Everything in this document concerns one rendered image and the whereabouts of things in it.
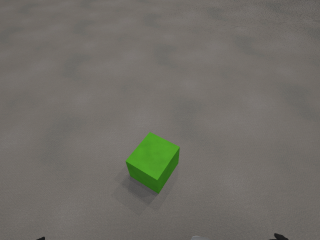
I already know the carton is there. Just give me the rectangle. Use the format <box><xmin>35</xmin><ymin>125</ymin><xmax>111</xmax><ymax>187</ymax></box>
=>
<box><xmin>125</xmin><ymin>132</ymin><xmax>180</xmax><ymax>194</ymax></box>

